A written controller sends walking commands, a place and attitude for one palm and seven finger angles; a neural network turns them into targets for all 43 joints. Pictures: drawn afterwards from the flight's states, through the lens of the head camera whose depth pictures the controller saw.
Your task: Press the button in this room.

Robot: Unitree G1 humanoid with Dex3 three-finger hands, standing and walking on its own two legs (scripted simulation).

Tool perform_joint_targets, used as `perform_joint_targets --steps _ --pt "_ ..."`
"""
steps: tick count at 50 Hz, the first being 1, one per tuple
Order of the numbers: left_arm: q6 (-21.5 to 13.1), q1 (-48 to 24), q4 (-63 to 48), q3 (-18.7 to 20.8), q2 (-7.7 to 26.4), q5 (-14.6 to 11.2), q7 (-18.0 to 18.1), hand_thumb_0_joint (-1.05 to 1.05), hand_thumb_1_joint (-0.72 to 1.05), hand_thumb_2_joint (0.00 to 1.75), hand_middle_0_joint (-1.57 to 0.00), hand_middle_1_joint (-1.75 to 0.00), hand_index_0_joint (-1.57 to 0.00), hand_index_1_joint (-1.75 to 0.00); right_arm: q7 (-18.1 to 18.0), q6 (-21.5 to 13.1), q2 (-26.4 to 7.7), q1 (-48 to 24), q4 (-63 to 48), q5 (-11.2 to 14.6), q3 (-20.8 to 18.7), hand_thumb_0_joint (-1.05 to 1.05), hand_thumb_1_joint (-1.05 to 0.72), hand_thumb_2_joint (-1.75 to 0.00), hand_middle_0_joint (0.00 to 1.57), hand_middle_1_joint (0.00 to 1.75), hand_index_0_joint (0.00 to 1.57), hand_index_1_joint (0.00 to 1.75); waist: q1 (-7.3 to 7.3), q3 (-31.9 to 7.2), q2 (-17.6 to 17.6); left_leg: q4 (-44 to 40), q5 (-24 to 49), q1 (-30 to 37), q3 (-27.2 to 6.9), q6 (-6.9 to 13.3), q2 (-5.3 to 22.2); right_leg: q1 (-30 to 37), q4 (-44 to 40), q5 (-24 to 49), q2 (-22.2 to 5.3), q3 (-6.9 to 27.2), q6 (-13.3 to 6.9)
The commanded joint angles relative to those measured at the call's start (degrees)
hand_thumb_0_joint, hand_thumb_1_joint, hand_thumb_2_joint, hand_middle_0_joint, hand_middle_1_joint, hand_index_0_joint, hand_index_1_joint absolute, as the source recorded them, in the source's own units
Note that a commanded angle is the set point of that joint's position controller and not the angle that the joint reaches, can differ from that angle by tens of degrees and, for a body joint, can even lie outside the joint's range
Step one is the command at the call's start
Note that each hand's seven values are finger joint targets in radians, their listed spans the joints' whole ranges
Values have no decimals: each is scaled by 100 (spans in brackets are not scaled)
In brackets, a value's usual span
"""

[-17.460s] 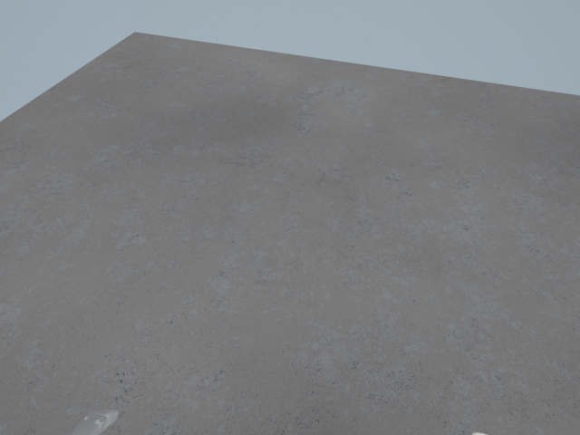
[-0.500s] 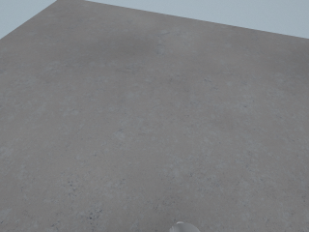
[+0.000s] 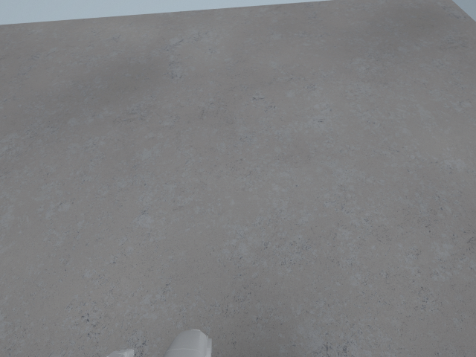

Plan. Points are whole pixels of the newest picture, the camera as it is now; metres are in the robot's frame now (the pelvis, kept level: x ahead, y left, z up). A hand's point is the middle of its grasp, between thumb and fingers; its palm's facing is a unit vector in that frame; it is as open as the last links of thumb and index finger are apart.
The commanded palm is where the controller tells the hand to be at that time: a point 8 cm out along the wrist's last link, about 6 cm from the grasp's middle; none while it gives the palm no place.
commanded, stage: turn or walk to find it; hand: left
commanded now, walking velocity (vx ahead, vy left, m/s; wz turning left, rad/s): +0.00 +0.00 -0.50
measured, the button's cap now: out of the picture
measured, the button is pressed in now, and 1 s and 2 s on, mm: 0 0 0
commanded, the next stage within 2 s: none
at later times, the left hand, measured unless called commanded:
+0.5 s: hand out of the picture +0.11 +0.26 -0.17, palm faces -0.18 -0.96 -0.23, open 7.4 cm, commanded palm none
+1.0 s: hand out of the picture +0.13 +0.11 -0.15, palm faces -0.47 -0.84 -0.26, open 7.4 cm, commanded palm none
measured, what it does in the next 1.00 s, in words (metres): steps on the spot, turning right: left foot, then right foot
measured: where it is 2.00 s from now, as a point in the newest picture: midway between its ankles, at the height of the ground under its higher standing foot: outside the picture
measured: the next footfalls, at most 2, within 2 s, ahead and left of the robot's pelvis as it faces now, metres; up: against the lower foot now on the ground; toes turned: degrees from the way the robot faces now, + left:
left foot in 0.26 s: +0.04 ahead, +0.15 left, +0.00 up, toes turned -5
right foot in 0.74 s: -0.04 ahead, -0.10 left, +0.00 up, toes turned -29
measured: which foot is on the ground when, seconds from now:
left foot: up 0.00-0.24, down 0.26-0.74, up 0.76-1.00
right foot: down 0.00-0.26, up 0.28-0.72, down 0.74-1.00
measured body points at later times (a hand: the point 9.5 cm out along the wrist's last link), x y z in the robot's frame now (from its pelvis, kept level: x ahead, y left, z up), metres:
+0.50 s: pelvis -0.01 +0.06 +0.00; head +0.02 +0.07 +0.45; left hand +0.12 +0.31 -0.15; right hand +0.00 -0.19 -0.13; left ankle +0.00 +0.15 -0.74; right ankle -0.07 -0.09 -0.64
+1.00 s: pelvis -0.05 -0.01 +0.00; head -0.03 -0.06 +0.45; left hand +0.15 +0.16 -0.13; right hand -0.13 -0.26 -0.16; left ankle +0.03 +0.15 -0.65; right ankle -0.07 -0.08 -0.74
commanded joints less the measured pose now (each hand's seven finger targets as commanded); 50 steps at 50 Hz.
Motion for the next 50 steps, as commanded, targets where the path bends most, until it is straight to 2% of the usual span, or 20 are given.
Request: perform_joint_targets --steps 1,8,11,12,13,14,15,17,19,21,27,32,34,35,36,37,38,40,43,50 --pt "-147 259 -269 335 1280 28 49 0 90 90 -20 -30 -20 -30 -24 -121 -342 -94 -452 29 -43 0 -90 -90 20 30 20 30 193 -939 -802 -320 87 -206 -88 -64 -37 841 -998 1824 -1357 1647 -648" --pt "-84 178 -247 398 1376 73 44 0 90 90 -20 -30 -20 -30 -76 -223 -290 -113 -556 102 2 0 -90 -90 20 30 20 30 165 -967 -951 -1860 -223 581 -55 60 -200 540 -855 1776 -1340 2175 -754" --pt "-41 -118 -285 384 1303 5 42 0 90 90 -20 -30 -20 -30 -124 -316 -318 508 -366 130 -7 0 -90 -90 20 30 20 30 -136 -1215 -914 -3518 799 1828 71 123 -309 48 -342 1791 -993 2049 -352" --pt "-22 -112 -322 335 1083 -36 43 0 90 90 -20 -30 -20 -30 -138 -382 -534 689 -334 127 -42 0 -90 -90 20 30 20 30 -214 -1347 -200 -4254 1062 2630 -417 258 219 -585 277 1179 -561 1680 -60" --pt "2 32 -426 268 744 -85 -16 0 90 90 -20 -30 -20 -30 -139 -411 -1046 612 -422 44 -129 0 -90 -90 20 30 20 30 -162 -1229 1481 -4720 1653 3092 -1820 678 1646 -1744 1397 -977 251 820 320" --pt "36 -43 -446 281 830 -1 -17 0 90 90 -20 -30 -20 -30 -129 -336 -1233 514 -510 39 -162 0 -90 -90 20 30 20 30 -175 -957 1512 -4689 1977 2384 -1999 1113 2289 -1762 2570 -2039 176 461 488" --pt "83 5 -391 336 951 44 -32 0 90 90 -20 -30 -20 -30 -124 -317 -997 206 -584 2 -108 0 -90 -90 20 30 20 30 -49 -770 1097 -4711 1808 1865 -1618 1235 2103 -1632 3258 -1800 31 581 543" --pt "119 62 -255 419 1014 76 -106 0 90 90 -20 -30 -20 -30 -154 -355 -664 -227 -717 7 -15 0 -90 -90 20 30 20 30 151 -439 857 -4637 1892 1439 -985 1085 1592 -1645 3888 -1314 -106 473 614" --pt "110 130 -228 385 839 71 -155 0 90 90 -20 -30 -20 -30 -141 -390 -587 -37 -650 -23 -16 0 -90 -90 20 30 20 30 145 -436 588 -4482 2377 1647 -400 994 1226 -1704 4141 -921 -133 329 688" --pt "109 160 -232 339 740 43 -166 0 90 90 -20 -30 -20 -30 -136 -420 -615 216 -567 7 -61 0 -90 -90 20 30 20 30 79 -720 550 -4317 2804 2270 -191 1062 1218 -1914 4051 -793 -196 218 774" --pt "126 -346 -399 272 609 24 -162 0 90 90 -20 -30 -20 -30 -99 -413 -616 753 -319 4 -155 0 -90 -90 20 30 20 30 -190 -660 747 -4179 3334 2602 5 1268 1543 -1775 3065 -1117 -464 -48 825" --pt "50 -451 -457 193 506 20 -158 0 90 90 -20 -30 -20 -30 -31 -351 -773 760 -201 -25 -251 0 -90 -90 20 30 20 30 -276 -784 1028 -3758 3491 2403 380 1152 1650 -850 1513 -1324 -345 -492 645" --pt "-7 -178 -388 214 573 13 -144 0 90 90 -20 -30 -20 -30 -16 -343 -785 688 -189 -13 -260 0 -90 -90 20 30 20 30 -120 -881 1005 -3373 3474 2176 625 930 1597 -256 635 -701 -271 -567 531" --pt "-63 198 -278 248 679 21 -129 0 90 90 -20 -30 -20 -30 -9 -332 -772 598 -195 12 -259 0 -90 -90 20 30 20 30 110 -1071 703 -2801 3141 1935 859 667 1457 396 -207 134 -271 -582 467" --pt "-155 632 -148 322 1179 64 -74 0 90 90 -20 -30 -20 -30 23 -310 -567 705 -263 64 -203 0 -90 -90 20 30 20 30 307 -1332 -399 -1746 1972 918 1089 281 1163 1603 -816 1209 -982 302 201" --pt "-195 952 -51 452 1816 80 29 0 90 90 -20 -30 -20 -30 49 -281 -47 386 -567 50 -43 0 -90 -90 20 30 20 30 490 -1179 -2093 -340 -1275 -705 1067 -30 283 1987 -901 3261 -2378 2315 -382" --pt "-136 1061 -23 437 1771 -31 87 0 90 90 -20 -30 -20 -30 -39 -169 -217 104 -641 69 -40 0 -90 -90 20 30 20 30 562 -1219 -1591 231 -1469 -643 216 59 240 1566 -812 3824 -2531 2130 -806" --pt "-97 371 -193 434 1486 -10 139 0 90 90 -20 -30 -20 -30 -64 -97 -216 135 -532 55 -61 0 -90 -90 20 30 20 30 303 -818 -1471 671 -809 -813 -104 76 305 1054 -1034 2275 -2062 1889 -794" --pt "-145 -99 -327 300 1110 -25 102 0 90 90 -20 -30 -20 -30 -10 -109 -335 391 -279 -5 -99 0 -90 -90 20 30 20 30 21 -729 -884 520 110 -533 -69 -39 283 844 -963 2306 -1483 1236 -464" --pt "-188 233 -190 317 1164 -9 65 0 90 90 -20 -30 -20 -30 -41 -99 -337 162 -336 6 -82 0 -90 -90 20 30 20 30 117 -864 -818 -10 214 -468 -141 -144 80 1033 -1013 2171 -1346 1588 -567"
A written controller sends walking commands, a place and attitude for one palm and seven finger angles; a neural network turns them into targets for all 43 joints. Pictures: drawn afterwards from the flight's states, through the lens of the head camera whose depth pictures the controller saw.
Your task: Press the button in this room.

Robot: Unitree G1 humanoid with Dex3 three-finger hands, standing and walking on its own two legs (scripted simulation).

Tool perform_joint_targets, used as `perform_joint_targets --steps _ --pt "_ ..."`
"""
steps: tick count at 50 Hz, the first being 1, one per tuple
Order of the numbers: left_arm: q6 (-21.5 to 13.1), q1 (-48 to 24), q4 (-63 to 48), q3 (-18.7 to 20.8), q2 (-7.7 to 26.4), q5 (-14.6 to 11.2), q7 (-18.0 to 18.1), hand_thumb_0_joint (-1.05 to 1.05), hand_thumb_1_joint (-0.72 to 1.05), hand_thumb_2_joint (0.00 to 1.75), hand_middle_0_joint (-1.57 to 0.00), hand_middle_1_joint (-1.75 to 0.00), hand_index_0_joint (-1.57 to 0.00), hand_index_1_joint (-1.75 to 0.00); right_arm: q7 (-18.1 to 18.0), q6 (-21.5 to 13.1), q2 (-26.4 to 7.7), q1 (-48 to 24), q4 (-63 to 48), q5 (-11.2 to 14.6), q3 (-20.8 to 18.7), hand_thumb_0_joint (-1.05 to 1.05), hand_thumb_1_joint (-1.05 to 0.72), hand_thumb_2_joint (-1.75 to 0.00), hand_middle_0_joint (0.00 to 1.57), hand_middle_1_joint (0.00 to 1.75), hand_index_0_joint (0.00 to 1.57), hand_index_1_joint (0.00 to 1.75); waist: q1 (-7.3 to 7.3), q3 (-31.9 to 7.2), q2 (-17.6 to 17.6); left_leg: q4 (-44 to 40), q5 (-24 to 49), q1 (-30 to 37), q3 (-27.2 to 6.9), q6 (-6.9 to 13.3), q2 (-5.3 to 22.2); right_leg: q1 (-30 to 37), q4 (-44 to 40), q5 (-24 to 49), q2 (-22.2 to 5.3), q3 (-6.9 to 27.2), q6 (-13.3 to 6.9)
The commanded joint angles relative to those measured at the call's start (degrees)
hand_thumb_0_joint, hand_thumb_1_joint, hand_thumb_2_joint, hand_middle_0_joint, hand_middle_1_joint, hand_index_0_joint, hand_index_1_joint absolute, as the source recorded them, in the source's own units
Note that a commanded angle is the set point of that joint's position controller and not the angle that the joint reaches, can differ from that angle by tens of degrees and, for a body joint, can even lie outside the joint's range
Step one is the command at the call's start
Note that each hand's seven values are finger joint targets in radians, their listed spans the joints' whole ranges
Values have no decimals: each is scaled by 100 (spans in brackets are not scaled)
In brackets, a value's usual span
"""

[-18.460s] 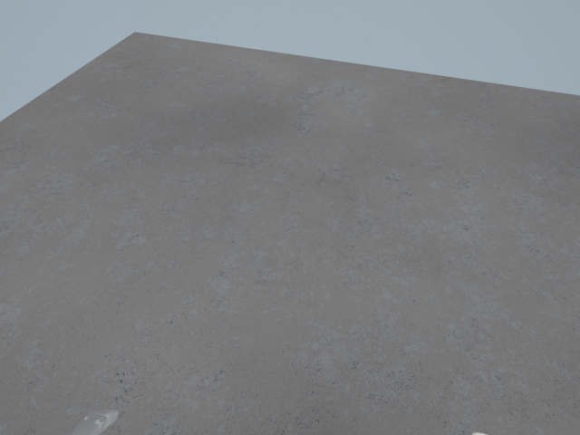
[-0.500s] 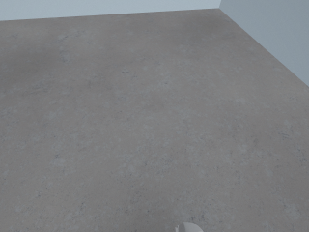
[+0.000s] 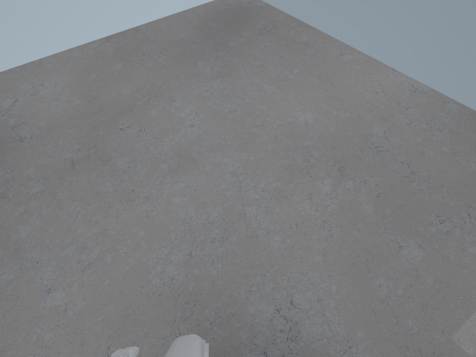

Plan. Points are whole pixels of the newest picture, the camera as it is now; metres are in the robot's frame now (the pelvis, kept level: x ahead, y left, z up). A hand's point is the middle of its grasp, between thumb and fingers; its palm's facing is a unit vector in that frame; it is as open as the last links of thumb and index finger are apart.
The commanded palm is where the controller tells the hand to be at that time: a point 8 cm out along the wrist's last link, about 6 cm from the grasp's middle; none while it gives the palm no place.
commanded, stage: turn or walk to find it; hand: left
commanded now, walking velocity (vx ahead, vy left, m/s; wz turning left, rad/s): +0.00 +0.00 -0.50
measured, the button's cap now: out of the picture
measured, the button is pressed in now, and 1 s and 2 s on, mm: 0 0 0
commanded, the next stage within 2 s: none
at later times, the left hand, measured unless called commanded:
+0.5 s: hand out of the picture +0.07 +0.27 -0.18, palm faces -0.17 -0.96 -0.22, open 7.4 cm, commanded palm none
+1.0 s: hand out of the picture +0.13 +0.12 -0.15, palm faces -0.47 -0.85 -0.24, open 7.4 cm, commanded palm none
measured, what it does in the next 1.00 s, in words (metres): steps on the spot, turning right: left foot, then right foot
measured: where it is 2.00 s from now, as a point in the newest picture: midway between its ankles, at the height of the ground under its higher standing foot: (312, 324)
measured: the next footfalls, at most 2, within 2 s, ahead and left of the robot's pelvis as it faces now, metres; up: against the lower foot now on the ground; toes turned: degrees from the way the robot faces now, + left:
left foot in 0.32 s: +0.03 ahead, +0.15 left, +0.00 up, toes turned -7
right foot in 0.80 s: -0.04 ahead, -0.09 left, +0.00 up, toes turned -32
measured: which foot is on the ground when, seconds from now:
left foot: up 0.00-0.30, down 0.32-0.78, up 0.80-1.00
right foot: down 0.00-0.32, up 0.34-0.78, down 0.80-1.00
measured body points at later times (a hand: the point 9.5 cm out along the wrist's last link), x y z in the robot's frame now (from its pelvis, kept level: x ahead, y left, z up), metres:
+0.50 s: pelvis -0.02 +0.06 +0.00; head +0.02 +0.08 +0.45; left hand +0.08 +0.32 -0.16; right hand +0.02 -0.20 -0.12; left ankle -0.01 +0.16 -0.74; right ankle -0.06 -0.08 -0.65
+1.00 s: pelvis -0.01 -0.01 +0.00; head -0.01 -0.04 +0.45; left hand +0.16 +0.17 -0.13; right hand -0.12 -0.25 -0.16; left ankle +0.09 +0.12 -0.66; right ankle -0.08 -0.07 -0.74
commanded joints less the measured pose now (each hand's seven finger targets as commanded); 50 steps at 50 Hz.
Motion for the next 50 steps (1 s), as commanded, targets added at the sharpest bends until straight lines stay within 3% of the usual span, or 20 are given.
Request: perform_joint_targets --steps 1,10,14,15,16,17,19,22,27,33,36,37,38,39,40,41,43,45,47,50 --pt "-120 315 -248 346 1266 34 70 0 90 90 -20 -30 -20 -30 -46 -93 -418 -100 -425 32 -64 0 -90 -90 20 30 20 30 225 -667 -844 -178 -24 -361 -99 -62 -18 826 -861 2048 -1459 1615 -540" --pt "-45 405 -188 424 1393 90 73 0 90 90 -20 -30 -20 -30 -85 -188 -356 -464 -640 115 -24 0 -90 -90 20 30 20 30 318 -771 -1058 -1838 -458 500 -105 135 -320 567 -733 1991 -1363 2398 -720" --pt "14 28 -270 409 1344 25 66 0 90 90 -20 -30 -20 -30 -136 -295 -408 289 -441 165 -21 0 -90 -90 20 30 20 30 -67 -1108 -887 -3825 672 2156 -8 256 -395 -192 -163 1651 -923 2231 -209" --pt "32 73 -330 359 1090 -20 54 0 90 90 -20 -30 -20 -30 -160 -361 -679 443 -423 143 -61 0 -90 -90 20 30 20 30 -142 -1214 -111 -4469 721 2925 -661 456 314 -958 456 777 -396 1796 77" --pt "39 253 -389 293 813 -43 -14 0 90 90 -20 -30 -20 -30 -147 -362 -1167 254 -541 74 -157 0 -90 -90 20 30 20 30 -34 -1066 1460 -4799 1351 3311 -1990 863 1718 -2089 1644 -1455 296 876 423" --pt "75 146 -379 316 954 43 -6 0 90 90 -20 -30 -20 -30 -120 -281 -1268 120 -663 82 -164 0 -90 -90 20 30 20 30 -57 -772 1198 -4761 1512 2478 -1924 1215 2207 -1924 2706 -1954 68 549 563" --pt "168 327 -220 452 1094 134 -62 0 90 90 -20 -30 -20 -30 -146 -308 -812 -501 -785 39 -54 0 -90 -90 20 30 20 30 238 -410 1018 -4914 1135 1678 -1222 1191 1633 -1800 3748 -1436 -68 518 714" --pt "152 406 -143 425 948 110 -163 0 90 90 -20 -30 -20 -30 -139 -352 -629 -473 -767 27 -16 0 -90 -90 20 30 20 30 304 -270 514 -4583 2034 1767 -268 1116 1121 -1892 4195 -903 -206 246 783" --pt "141 -44 -298 312 759 67 -159 0 90 90 -20 -30 -20 -30 -116 -391 -665 404 -454 35 -103 0 -90 -90 20 30 20 30 -49 -513 651 -4189 3514 2703 -16 1301 1255 -2025 3566 -1012 -404 -18 904" --pt "137 -419 -439 223 619 60 -165 0 90 90 -20 -30 -20 -30 -57 -342 -806 567 -287 -3 -204 0 -90 -90 20 30 20 30 -182 -526 986 -3968 3439 2510 358 1273 1452 -1265 2126 -1313 -466 -404 798" --pt "61 -272 -424 215 606 58 -197 0 90 90 -20 -30 -20 -30 -13 -344 -890 549 -228 -34 -217 0 -90 -90 20 30 20 30 -90 -714 1005 -3862 2065 2265 386 1109 1587 -542 1109 -1224 -366 -616 634" --pt "31 -61 -342 218 649 73 -202 0 90 90 -20 -30 -20 -30 1 -338 -861 489 -202 -24 -215 0 -90 -90 20 30 20 30 54 -751 803 -3624 1346 1970 514 960 1544 -28 594 -880 -283 -737 566" --pt "-20 465 -179 260 792 85 -194 0 90 90 -20 -30 -20 -30 15 -334 -818 351 -237 3 -184 0 -90 -90 20 30 20 30 369 -926 399 -2901 598 1404 785 708 1340 897 -158 -393 -282 -709 465" --pt "-108 1082 17 382 1420 141 -132 0 90 90 -20 -30 -20 -30 65 -316 -443 337 -365 80 -88 0 -90 -90 20 30 20 30 679 -1107 -1267 -1401 -798 6 1377 330 781 2132 -953 -1121 -1382 719 94" --pt "-97 1434 144 465 1932 62 -52 0 90 90 -20 -30 -20 -30 92 -283 -164 -354 -756 36 46 0 -90 -90 20 30 20 30 943 -661 -2439 -58 -2014 -1570 958 116 64 2151 -1527 -815 -2438 2904 -468" --pt "-94 1517 119 465 1891 3 24 0 90 90 -20 -30 -20 -30 90 -250 -447 -589 -873 1 7 0 -90 -90 20 30 20 30 922 -444 -1715 362 -1537 -1721 218 188 190 1806 -1713 -1080 -2620 2921 -738" --pt "-162 907 -14 444 1557 23 59 0 90 90 -20 -30 -20 -30 147 -263 -497 -616 -742 -11 -56 0 -90 -90 20 30 20 30 660 1 -1447 593 -519 -1632 67 226 373 1120 -1866 -2097 -2178 2637 -653" --pt "-291 495 -110 308 1213 31 23 0 90 90 -20 -30 -20 -30 193 -315 -537 -229 -496 -66 -100 0 -90 -90 20 30 20 30 287 103 -882 280 163 -1134 73 138 413 655 -1720 -1308 -1772 1782 -497" --pt "-378 449 -90 278 1141 32 -7 0 90 90 -20 -30 -20 -30 220 -313 -409 103 -333 -55 -95 0 -90 -90 20 30 20 30 126 -9 -808 3 548 -774 205 48 331 567 -1685 -545 -1442 1246 -372" --pt "-483 823 67 249 1100 25 -30 0 90 90 -20 -30 -20 -30 227 -336 -375 31 -383 -42 -88 0 -90 -90 20 30 20 30 181 -26 -887 -198 907 -926 205 -31 269 780 -1690 123 -1342 1146 -398"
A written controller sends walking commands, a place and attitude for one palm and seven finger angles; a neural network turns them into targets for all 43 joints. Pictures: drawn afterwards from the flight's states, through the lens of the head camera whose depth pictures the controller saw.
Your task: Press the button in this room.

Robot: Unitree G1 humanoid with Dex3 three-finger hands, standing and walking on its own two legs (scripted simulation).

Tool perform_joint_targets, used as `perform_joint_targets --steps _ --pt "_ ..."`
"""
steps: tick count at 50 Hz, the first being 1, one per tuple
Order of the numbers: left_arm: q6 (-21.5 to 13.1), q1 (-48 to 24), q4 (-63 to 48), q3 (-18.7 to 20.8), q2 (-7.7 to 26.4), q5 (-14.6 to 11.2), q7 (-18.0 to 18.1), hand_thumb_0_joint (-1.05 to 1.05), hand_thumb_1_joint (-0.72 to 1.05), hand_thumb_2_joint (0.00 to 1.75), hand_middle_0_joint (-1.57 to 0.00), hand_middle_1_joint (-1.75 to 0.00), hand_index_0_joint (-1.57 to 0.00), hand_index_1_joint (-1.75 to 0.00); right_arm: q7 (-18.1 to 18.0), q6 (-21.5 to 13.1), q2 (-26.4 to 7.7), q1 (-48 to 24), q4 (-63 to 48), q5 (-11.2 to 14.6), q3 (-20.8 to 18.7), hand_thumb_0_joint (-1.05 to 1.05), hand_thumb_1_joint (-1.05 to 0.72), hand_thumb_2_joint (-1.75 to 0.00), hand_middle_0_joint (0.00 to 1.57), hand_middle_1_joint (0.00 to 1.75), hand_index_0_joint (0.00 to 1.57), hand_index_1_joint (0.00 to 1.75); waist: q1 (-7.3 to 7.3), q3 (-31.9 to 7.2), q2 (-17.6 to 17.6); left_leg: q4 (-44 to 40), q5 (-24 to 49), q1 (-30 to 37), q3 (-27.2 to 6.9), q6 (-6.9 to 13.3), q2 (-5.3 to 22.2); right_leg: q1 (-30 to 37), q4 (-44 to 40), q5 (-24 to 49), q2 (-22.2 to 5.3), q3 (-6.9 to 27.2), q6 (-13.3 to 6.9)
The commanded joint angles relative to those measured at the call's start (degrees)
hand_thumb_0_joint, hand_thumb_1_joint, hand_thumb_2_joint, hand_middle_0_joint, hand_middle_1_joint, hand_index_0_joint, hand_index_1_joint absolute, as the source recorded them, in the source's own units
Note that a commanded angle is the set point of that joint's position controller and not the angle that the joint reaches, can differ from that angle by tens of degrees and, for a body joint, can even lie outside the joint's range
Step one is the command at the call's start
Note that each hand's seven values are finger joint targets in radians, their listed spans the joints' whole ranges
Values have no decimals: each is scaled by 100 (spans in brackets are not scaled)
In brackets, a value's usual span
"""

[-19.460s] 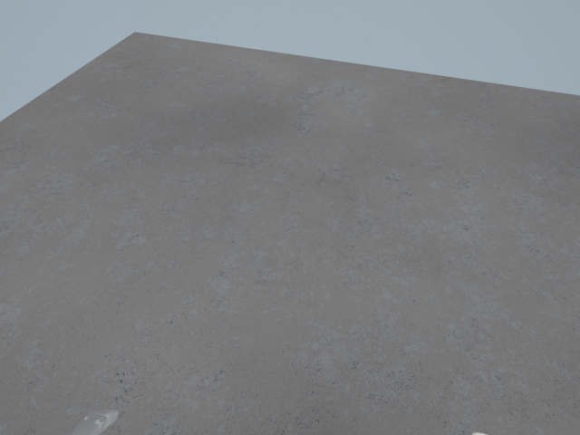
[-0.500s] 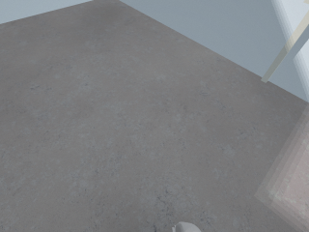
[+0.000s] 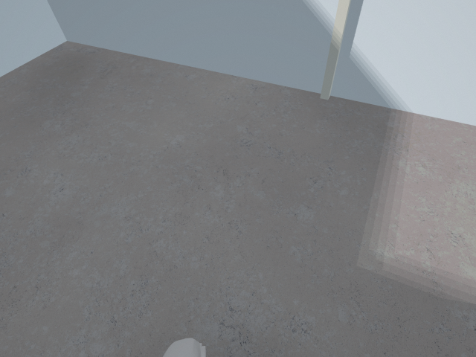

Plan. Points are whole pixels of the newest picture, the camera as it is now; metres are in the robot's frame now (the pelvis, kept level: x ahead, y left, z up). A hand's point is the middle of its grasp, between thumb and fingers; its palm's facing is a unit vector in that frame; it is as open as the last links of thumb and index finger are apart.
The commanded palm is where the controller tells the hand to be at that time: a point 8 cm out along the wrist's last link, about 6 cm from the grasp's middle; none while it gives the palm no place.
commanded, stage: turn or walk to find it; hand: left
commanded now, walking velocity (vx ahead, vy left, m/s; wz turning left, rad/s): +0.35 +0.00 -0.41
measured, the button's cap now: out of the picture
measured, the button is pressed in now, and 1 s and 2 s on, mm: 0 0 0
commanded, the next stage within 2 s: stand and wait in 1.54 s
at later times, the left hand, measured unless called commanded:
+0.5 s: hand (131, 314) +0.24 +0.26 -0.18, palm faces -0.15 -0.97 -0.20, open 7.4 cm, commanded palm none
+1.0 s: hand (219, 199) +0.53 +0.09 -0.16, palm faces -0.24 -0.94 -0.22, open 7.1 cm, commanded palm none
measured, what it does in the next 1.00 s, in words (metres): walks ahead, turning right: left foot, then right foot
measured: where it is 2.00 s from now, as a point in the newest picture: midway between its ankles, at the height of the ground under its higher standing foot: (279, 242)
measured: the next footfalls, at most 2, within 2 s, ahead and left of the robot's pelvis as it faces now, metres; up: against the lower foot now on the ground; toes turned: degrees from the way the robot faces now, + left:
left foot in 0.32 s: +0.25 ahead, +0.16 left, +0.00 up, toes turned +1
right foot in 0.82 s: +0.44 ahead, -0.15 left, +0.00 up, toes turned -25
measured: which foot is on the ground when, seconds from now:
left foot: up 0.00-0.30, down 0.32-0.84, up 0.86-1.00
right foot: down 0.00-0.32, up 0.34-0.80, down 0.82-1.00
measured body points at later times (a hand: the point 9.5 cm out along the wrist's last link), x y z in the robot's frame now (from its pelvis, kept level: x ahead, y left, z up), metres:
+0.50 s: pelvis +0.19 +0.06 +0.00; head +0.22 +0.07 +0.44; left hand +0.25 +0.31 -0.16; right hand +0.22 -0.18 -0.14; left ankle +0.21 +0.16 -0.74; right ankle +0.12 -0.06 -0.64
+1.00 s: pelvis +0.38 -0.06 -0.01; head +0.40 -0.09 +0.44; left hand +0.55 +0.14 -0.14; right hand +0.28 -0.25 -0.18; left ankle +0.38 +0.11 -0.64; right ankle +0.40 -0.13 -0.74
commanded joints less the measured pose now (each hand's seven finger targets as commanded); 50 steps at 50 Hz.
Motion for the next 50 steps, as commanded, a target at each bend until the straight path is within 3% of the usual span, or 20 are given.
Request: perform_joint_targets --steps 1,6,11,12,14,15,16,17,20,25,31,36,38,40,41,42,43,45,48,50 --pt "-264 342 -123 264 1111 12 57 0 90 90 -20 -30 -20 -30 8 -199 -353 -421 -570 48 -76 0 -90 -90 20 30 20 30 200 282 -949 -226 536 -825 -124 -141 79 190 -1423 370 -1293 1337 -557" --pt "-322 684 92 248 1057 47 96 0 90 90 -20 -30 -20 -30 32 -289 -284 -1080 -829 65 -33 0 -90 -90 20 30 20 30 367 373 -817 -994 573 -1064 -139 -124 73 563 -1367 604 -1396 1627 -746" --pt "-278 770 262 251 1109 74 138 0 90 90 -20 -30 -20 -30 27 -421 -172 -1362 -935 107 43 0 -90 -90 20 30 20 30 415 193 -1000 -2235 234 -185 68 48 -195 711 -878 1692 -1359 1587 -675" --pt "-271 732 293 267 1112 82 147 0 90 90 -20 -30 -20 -30 6 -465 -191 -1231 -902 115 34 0 -90 -90 20 30 20 30 350 91 -991 -2588 148 249 91 92 -243 649 -652 1916 -1357 1602 -629" --pt "-270 486 260 279 1071 29 144 0 90 90 -20 -30 -20 -30 -98 -552 -416 -133 -519 85 -19 0 -90 -90 20 30 20 30 -179 -407 -616 -3465 751 2211 211 178 -455 -98 595 2569 -886 1191 -348" --pt "-270 557 221 262 862 -20 104 0 90 90 -20 -30 -20 -30 -170 -595 -862 788 -239 49 -125 0 -90 -90 20 30 20 30 -508 -1126 133 -3625 772 3752 -438 351 221 -884 1819 1823 -456 832 -112" --pt "-263 816 161 184 532 -77 28 0 90 90 -20 -30 -20 -30 -195 -617 -1486 1467 -42 -7 -267 0 -90 -90 20 30 20 30 -604 -1707 1670 -3912 892 5027 -2405 850 1941 -2408 3576 -1339 197 117 170" --pt "-272 571 58 157 613 -24 46 0 90 90 -20 -30 -20 -30 -201 -519 -1498 1583 -50 64 -227 0 -90 -90 20 30 20 30 -657 -1542 1488 -4278 736 4711 -2848 1090 2222 -2740 4391 -1743 1 461 114" --pt "-182 -69 87 216 597 62 -59 0 90 90 -20 -30 -20 -30 -199 -563 -560 509 -204 55 -2 0 -90 -90 20 30 20 30 -255 -3 552 -4880 136 2616 -1734 989 1682 -2863 4924 -580 -644 375 177" --pt "49 153 180 193 230 113 -94 0 90 90 -20 -30 -20 -30 -226 -715 -136 596 55 96 78 0 -90 -90 20 30 20 30 145 78 374 -4982 1511 2147 -129 821 1148 -2741 4717 309 -731 191 331" --pt "99 -781 -217 143 178 121 -142 0 90 90 -20 -30 -20 -30 -229 -727 -101 1016 318 83 45 0 -90 -90 20 30 20 30 61 468 394 -5078 1901 2631 325 1025 1083 -3439 3481 770 -863 -23 432" --pt "-27 -1429 -424 65 191 78 -137 0 90 90 -20 -30 -20 -30 -217 -667 -321 1356 571 49 -1 0 -90 -90 20 30 20 30 -151 376 466 -4675 3133 2974 581 979 1180 -2366 1446 372 -576 -555 213" --pt "-73 -790 -247 104 311 82 -100 0 90 90 -20 -30 -20 -30 -217 -629 -443 1236 605 79 -23 0 -90 -90 20 30 20 30 180 49 453 -3904 4351 3025 762 900 1154 -1470 1088 331 -302 -732 51" --pt "-203 740 282 234 754 131 -43 0 90 90 -20 -30 -20 -30 -181 -617 -390 1153 606 124 2 0 -90 -90 20 30 20 30 884 -808 -99 -1947 3831 2221 1034 536 714 851 463 1021 -260 -658 -68" --pt "-282 1470 510 407 1407 157 42 0 90 90 -20 -30 -20 -30 -111 -609 -28 1342 517 188 82 0 -90 -90 20 30 20 30 1093 -1501 -1448 -196 649 644 1131 323 112 2352 225 994 -1762 1216 -490" --pt "-276 1661 587 463 1777 18 103 0 90 90 -20 -30 -20 -30 -125 -563 73 1211 271 229 117 0 -90 -90 20 30 20 30 931 -1726 -1852 1184 -1684 -269 466 250 -508 2586 -389 1879 -2697 3107 -968" --pt "-243 1158 483 476 1688 -25 142 0 90 90 -20 -30 -20 -30 -152 -510 -21 980 281 245 79 0 -90 -90 20 30 20 30 806 -1391 -1116 1682 -1371 -429 -152 356 -236 2102 -641 1284 -2725 2755 -1047" --pt "-278 327 310 302 1171 -42 125 0 90 90 -20 -30 -20 -30 -130 -491 114 579 312 185 57 0 -90 -90 20 30 20 30 500 -496 -407 1594 -420 -591 -345 343 166 835 -781 975 -2294 1883 -724" --pt "-342 -209 284 152 698 2 129 0 90 90 -20 -30 -20 -30 -118 -310 368 983 506 86 66 0 -90 -90 20 30 20 30 -22 -64 -486 873 94 175 -215 252 274 -682 -1230 561 -1765 738 -421" --pt "-389 -49 293 177 437 54 134 0 90 90 -20 -30 -20 -30 -103 -254 439 1041 476 44 52 0 -90 -90 20 30 20 30 -66 -44 -806 492 253 135 -113 170 254 -790 -1351 617 -1580 482 -437"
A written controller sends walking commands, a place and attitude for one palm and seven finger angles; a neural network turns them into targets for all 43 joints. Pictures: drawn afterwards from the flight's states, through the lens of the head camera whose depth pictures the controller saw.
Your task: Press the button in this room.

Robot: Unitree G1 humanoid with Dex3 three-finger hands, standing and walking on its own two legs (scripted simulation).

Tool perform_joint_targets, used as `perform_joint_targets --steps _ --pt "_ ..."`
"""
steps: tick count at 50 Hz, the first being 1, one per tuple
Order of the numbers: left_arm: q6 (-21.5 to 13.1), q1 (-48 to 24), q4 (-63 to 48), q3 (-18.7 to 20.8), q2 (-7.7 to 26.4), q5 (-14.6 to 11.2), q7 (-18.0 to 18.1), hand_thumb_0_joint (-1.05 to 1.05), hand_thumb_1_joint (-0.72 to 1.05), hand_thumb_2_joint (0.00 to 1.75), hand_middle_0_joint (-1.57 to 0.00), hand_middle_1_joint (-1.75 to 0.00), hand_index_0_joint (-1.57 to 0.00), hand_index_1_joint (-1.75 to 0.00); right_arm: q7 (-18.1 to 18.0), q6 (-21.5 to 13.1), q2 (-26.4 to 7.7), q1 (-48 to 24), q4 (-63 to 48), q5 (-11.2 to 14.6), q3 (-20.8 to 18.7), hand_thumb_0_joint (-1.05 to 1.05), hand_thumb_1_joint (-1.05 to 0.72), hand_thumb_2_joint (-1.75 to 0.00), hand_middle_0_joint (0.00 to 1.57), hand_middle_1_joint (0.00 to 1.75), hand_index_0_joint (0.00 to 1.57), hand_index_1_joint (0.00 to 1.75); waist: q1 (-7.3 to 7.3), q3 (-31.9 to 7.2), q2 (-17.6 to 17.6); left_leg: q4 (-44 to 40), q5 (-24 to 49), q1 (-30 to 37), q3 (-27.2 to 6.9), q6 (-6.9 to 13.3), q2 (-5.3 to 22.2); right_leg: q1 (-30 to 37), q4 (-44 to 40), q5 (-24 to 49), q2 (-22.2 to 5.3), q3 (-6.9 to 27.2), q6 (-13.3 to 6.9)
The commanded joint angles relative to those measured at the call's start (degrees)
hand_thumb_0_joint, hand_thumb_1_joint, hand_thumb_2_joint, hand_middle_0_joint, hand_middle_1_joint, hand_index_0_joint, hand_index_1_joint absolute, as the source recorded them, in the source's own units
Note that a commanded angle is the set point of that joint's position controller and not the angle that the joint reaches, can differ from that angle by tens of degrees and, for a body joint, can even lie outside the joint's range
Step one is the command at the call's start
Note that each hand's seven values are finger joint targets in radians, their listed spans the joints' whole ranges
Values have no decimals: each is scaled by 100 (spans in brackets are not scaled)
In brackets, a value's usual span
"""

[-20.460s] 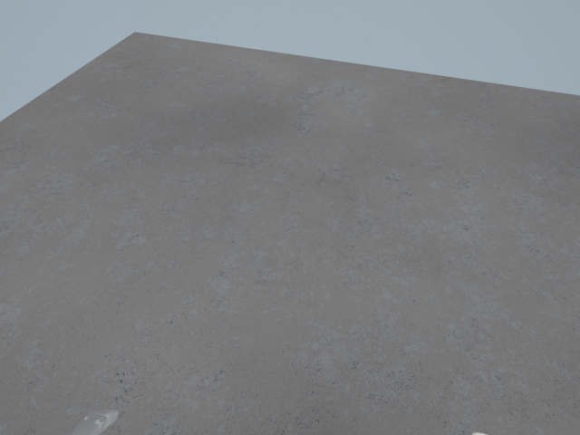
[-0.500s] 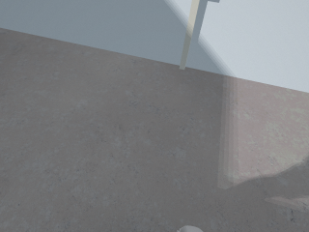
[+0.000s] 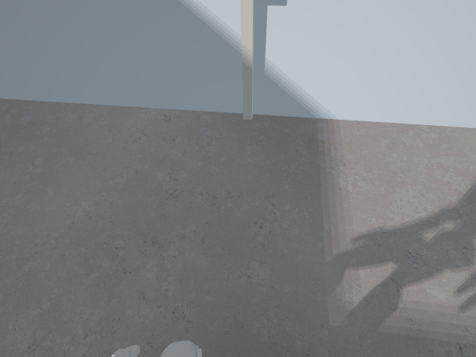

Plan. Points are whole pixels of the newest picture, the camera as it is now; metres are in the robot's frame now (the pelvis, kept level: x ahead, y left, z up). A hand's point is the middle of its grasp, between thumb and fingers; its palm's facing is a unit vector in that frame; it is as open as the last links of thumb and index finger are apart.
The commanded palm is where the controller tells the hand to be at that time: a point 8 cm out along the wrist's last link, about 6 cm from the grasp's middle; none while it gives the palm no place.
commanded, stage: turn or walk to find it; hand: left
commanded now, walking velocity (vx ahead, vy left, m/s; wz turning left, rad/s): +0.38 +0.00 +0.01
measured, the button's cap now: out of the picture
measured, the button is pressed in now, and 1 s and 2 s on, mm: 0 0 0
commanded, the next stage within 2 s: stand and wait in 0.54 s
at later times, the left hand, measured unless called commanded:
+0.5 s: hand out of the picture +0.13 +0.22 -0.18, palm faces +0.08 -0.99 -0.12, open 7.4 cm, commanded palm none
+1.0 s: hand (181, 220) +0.45 +0.16 -0.15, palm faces -0.01 -0.98 -0.22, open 7.2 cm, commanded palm none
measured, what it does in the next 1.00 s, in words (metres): walks ahead: left foot, then right foot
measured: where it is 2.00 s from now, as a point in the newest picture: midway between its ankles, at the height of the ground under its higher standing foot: (241, 316)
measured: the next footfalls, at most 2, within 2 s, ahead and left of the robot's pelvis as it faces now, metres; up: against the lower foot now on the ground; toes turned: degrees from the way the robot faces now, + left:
left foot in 0.38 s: +0.28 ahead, +0.16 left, +0.00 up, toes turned +12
right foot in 0.84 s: +0.45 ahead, -0.09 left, +0.00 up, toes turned -10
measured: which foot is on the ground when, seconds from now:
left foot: up 0.00-0.36, down 0.38-0.84, up 0.86-1.00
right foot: down 0.00-0.38, up 0.40-0.82, down 0.84-1.00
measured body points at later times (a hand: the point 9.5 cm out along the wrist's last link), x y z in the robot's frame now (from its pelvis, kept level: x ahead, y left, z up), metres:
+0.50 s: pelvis +0.20 +0.06 +0.00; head +0.23 +0.08 +0.45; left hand +0.13 +0.27 -0.17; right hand +0.31 -0.16 -0.14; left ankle +0.24 +0.16 -0.73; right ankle +0.11 -0.06 -0.65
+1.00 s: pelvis +0.34 +0.00 +0.00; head +0.36 -0.03 +0.45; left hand +0.45 +0.21 -0.14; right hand +0.30 -0.20 -0.18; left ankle +0.29 +0.15 -0.69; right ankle +0.41 -0.08 -0.73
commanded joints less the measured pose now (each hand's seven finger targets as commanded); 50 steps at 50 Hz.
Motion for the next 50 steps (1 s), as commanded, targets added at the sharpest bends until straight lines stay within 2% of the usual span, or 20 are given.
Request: perform_joint_targets --steps 1,5,12,15,17,18,19,20,21,24,29,34,38,40,41,42,43,45,48,50 --pt "-60 671 71 20 534 144 -9 0 90 90 -20 -30 -20 -30 26 36 -200 384 -290 -42 -71 0 -90 -90 20 30 20 30 66 -180 -837 -497 485 -359 -45 -145 209 -39 -1923 349 -1427 1186 -283" --pt "-114 806 192 -5 650 122 -10 0 90 90 -20 -30 -20 -30 111 13 -313 -337 -589 -23 -82 0 -90 -90 20 30 20 30 133 122 -881 -1344 870 -796 -43 -217 263 275 -2122 297 -1457 1113 -404" --pt "-117 1540 518 -22 840 153 14 0 90 90 -20 -30 -20 -30 207 -120 -361 -1648 -1013 -7 -10 0 -90 -90 20 30 20 30 524 214 -593 -3077 774 -739 264 -84 45 1383 -1779 1514 -1625 1129 -425" --pt "-69 1625 598 -2 916 157 21 0 90 90 -20 -30 -20 -30 197 -156 -437 -1703 -1036 -7 3 0 -90 -90 20 30 20 30 480 127 -630 -3462 487 -339 459 40 -124 1642 -1469 2078 -1624 1036 -372" --pt "-65 1533 620 -5 925 139 23 0 90 90 -20 -30 -20 -30 125 -221 -615 -963 -796 -32 -46 0 -90 -90 20 30 20 30 88 -321 -291 -4005 615 983 666 143 -386 1402 -362 3118 -1432 733 -210" --pt "-69 1447 568 -19 866 105 11 0 90 90 -20 -30 -20 -30 76 -267 -862 -112 -540 -66 -119 0 -90 -90 20 30 20 30 -293 -840 14 -4298 1069 2511 463 301 -267 645 809 3023 -1123 416 33" --pt "-73 1564 446 -62 595 59 -41 0 90 90 -20 -30 -20 -30 13 -316 -1481 767 -315 -131 -275 0 -90 -90 20 30 20 30 -568 -1596 1152 -4463 1413 4049 -1175 766 1061 -716 2392 1130 -442 -2 347" --pt "-119 1338 254 -143 490 61 -78 0 90 90 -20 -30 -20 -30 -23 -270 -1811 1243 -163 -50 -334 0 -90 -90 20 30 20 30 -648 -1782 1629 -4875 2312 4668 -2375 1282 2023 -1880 3745 -1847 -45 291 415" --pt "-86 1125 241 -76 637 99 -38 0 90 90 -20 -30 -20 -30 -25 -229 -1620 920 -177 9 -290 0 -90 -90 20 30 20 30 -518 -1492 1080 -5071 1679 4063 -2034 1353 2044 -1999 4188 -1913 -325 696 317" --pt "42 684 278 -34 382 156 -138 0 90 90 -20 -30 -20 -30 -68 -309 -902 60 -382 -9 -117 0 -90 -90 20 30 20 30 -132 -230 376 -5578 1478 2332 -1120 880 1495 -2010 4166 -842 -768 852 432" --pt "346 1126 307 -15 24 191 -117 0 90 90 -20 -30 -20 -30 -99 -389 -535 -46 -369 37 -46 0 -90 -90 20 30 20 30 332 59 392 -5981 1798 1320 67 728 950 -1707 3865 155 -800 721 633" --pt "377 488 -7 -62 103 139 -105 0 90 90 -20 -30 -20 -30 -117 -373 -685 66 -261 27 -41 0 -90 -90 20 30 20 30 313 137 561 -5587 3656 1612 528 795 765 -1459 2034 515 -746 481 719" --pt "307 368 -63 -110 173 142 -53 0 90 90 -20 -30 -20 -30 -153 -244 -785 231 -101 7 -98 0 -90 -90 20 30 20 30 226 -151 603 -4832 3939 1975 407 700 866 -549 724 435 -451 283 584" --pt "220 1042 168 -92 395 157 -24 0 90 90 -20 -30 -20 -30 -149 -196 -761 222 -59 39 -81 0 -90 -90 20 30 20 30 560 -565 261 -4030 3361 1954 468 412 649 498 -199 1292 -393 219 602" --pt "132 1429 322 -48 732 181 15 0 90 90 -20 -30 -20 -30 -123 -194 -581 342 -38 64 -52 0 -90 -90 20 30 20 30 676 -966 -323 -3291 2288 1604 616 173 357 1323 -402 2730 -804 595 562" --pt "46 1628 404 31 1194 195 78 0 90 90 -20 -30 -20 -30 -96 -170 -222 617 -85 112 0 0 -90 -90 20 30 20 30 617 -1316 -1575 -2142 -437 525 739 -64 -273 2262 -358 4945 -2061 2024 74" --pt "57 1620 418 -8 1307 80 53 0 90 90 -20 -30 -20 -30 -157 -36 -312 667 -109 150 -3 0 -90 -90 20 30 20 30 503 -1323 -1412 -1594 -1928 686 221 -122 -383 1818 -585 5589 -2514 2048 -463" --pt "69 786 277 -29 1028 77 98 0 90 90 -20 -30 -20 -30 -160 102 -178 577 -28 135 53 0 -90 -90 20 30 20 30 317 -1070 -1526 -1427 -1681 671 -186 -145 -166 1086 -1055 3879 -2204 1907 -541" --pt "204 52 90 -95 756 91 139 0 90 90 -20 -30 -20 -30 -138 174 -96 580 115 110 83 0 -90 -90 20 30 20 30 89 -728 -897 -1785 -948 1064 -99 -118 -138 209 -1458 1532 -1744 1266 -292" --pt "251 -42 73 -87 662 105 126 0 90 90 -20 -30 -20 -30 -124 215 -39 553 117 82 89 0 -90 -90 20 30 20 30 85 -551 -891 -2029 -656 1186 22 -111 -202 -182 -1753 319 -1550 1182 -238"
